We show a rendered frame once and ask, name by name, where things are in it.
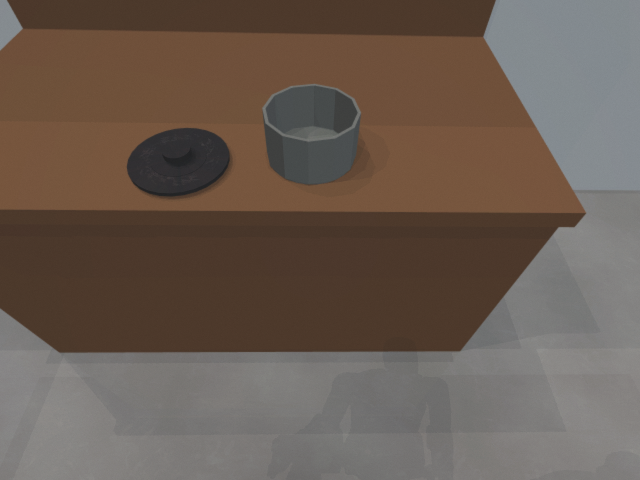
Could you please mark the knob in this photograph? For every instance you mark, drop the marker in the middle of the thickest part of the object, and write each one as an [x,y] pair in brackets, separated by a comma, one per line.
[176,151]

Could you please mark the lid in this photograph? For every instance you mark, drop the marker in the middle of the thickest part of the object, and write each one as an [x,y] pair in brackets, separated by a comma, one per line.
[151,173]

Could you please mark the table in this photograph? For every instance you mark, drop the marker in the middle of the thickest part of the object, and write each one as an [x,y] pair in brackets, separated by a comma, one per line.
[451,195]

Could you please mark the pot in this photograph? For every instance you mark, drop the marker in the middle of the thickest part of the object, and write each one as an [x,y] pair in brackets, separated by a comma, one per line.
[311,133]

